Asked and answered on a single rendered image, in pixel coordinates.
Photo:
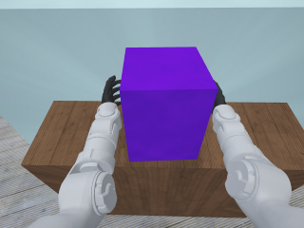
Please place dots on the pedestal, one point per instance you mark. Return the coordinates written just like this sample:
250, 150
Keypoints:
173, 188

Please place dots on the left robot upper arm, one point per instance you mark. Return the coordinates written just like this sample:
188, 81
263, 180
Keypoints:
84, 199

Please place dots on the right robot hand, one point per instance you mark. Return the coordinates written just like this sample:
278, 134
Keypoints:
220, 99

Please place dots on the robot right forearm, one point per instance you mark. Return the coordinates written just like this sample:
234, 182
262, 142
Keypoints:
234, 141

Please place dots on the left robot hand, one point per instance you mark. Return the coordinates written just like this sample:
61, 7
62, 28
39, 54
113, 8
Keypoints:
108, 96

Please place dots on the right robot upper arm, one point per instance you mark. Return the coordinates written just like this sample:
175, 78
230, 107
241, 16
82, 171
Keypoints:
263, 193

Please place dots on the robot left forearm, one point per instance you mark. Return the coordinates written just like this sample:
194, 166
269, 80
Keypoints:
101, 142

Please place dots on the carton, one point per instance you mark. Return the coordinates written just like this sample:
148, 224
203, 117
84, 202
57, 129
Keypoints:
167, 96

